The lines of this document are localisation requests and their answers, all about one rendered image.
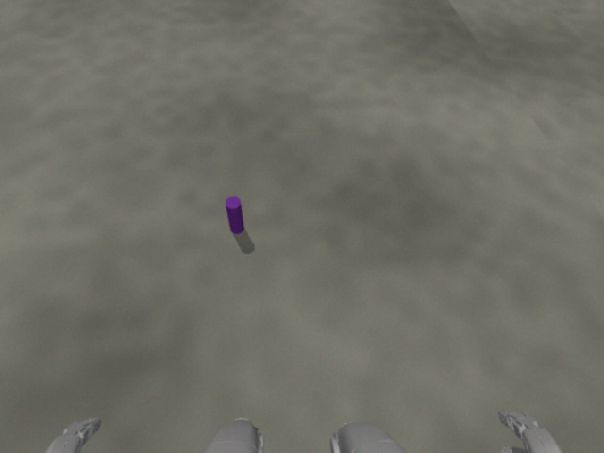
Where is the can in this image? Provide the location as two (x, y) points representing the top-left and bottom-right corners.
(226, 196), (244, 234)

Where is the right robot hand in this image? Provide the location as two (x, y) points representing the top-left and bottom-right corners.
(498, 410), (562, 453)

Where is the left robot hand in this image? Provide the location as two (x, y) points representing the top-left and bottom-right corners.
(45, 417), (101, 453)

